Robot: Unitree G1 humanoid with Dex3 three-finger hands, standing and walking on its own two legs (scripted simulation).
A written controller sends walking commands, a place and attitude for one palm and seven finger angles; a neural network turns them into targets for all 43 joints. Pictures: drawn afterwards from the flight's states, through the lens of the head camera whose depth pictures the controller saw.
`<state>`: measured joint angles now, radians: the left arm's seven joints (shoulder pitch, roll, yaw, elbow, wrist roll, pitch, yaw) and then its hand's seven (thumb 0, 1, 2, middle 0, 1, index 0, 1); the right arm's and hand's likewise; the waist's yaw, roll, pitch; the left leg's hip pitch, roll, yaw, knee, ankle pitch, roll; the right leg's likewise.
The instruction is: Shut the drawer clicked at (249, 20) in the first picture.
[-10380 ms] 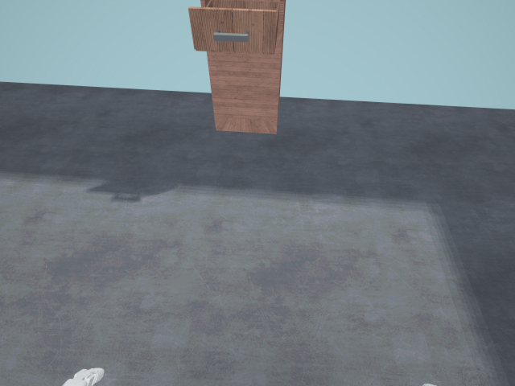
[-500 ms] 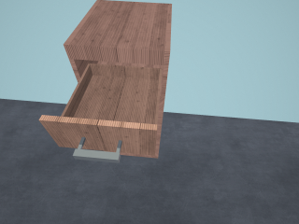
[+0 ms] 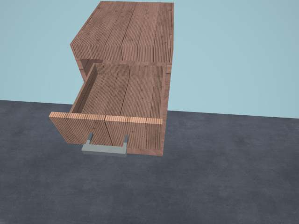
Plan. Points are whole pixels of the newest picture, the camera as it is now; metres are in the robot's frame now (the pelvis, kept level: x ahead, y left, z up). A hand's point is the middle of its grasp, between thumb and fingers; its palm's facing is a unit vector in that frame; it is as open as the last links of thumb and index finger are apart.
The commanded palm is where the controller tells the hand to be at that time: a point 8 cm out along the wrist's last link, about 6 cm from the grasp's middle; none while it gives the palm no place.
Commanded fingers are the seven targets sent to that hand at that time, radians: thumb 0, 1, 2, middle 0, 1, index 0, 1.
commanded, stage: look again from close up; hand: left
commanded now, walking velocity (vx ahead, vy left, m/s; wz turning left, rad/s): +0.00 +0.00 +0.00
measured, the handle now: (106, 144) +0.35 +0.16 -0.04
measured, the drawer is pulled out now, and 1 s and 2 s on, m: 0.30 0.30 0.30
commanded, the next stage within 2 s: raise the hand and make a fist in 0.56 s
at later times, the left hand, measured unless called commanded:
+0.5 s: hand out of the picture +0.01 +0.15 -0.17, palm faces +0.02 -0.98 -0.18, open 7.4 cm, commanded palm none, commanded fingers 0.00 0.90 0.90 -0.20 -0.30 -0.20 -0.30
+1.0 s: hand (111, 204) +0.17 +0.11 -0.01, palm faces -0.09 -1.00 -0.01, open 6.4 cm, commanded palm +0.12 +0.19 -0.04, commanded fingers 0.00 0.90 0.90 -0.56 -0.69 -0.56 -0.69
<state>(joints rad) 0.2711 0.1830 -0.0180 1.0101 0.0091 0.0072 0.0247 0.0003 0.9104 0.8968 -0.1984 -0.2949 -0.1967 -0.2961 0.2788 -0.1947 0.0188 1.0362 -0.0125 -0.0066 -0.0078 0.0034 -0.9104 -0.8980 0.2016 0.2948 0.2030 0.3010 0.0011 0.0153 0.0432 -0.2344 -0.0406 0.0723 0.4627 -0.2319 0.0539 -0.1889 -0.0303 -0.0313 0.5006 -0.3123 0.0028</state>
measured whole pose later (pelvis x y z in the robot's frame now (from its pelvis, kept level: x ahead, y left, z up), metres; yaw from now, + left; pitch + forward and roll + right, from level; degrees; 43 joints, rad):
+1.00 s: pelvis -0.03 -0.04 -0.05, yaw +1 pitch +10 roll +2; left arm 0.41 0.14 0.08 0.13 -0.22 -0.53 -0.32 0.00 0.92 0.90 -0.37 -0.48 -0.37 -0.49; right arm 0.14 -0.26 -0.07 0.59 0.02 -0.25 0.00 0.01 -0.91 -0.90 0.20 0.29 0.20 0.30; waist -0.01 -0.01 -0.14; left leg -0.70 0.01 0.05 0.93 -0.40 0.00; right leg -0.65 0.00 -0.06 0.98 -0.50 -0.06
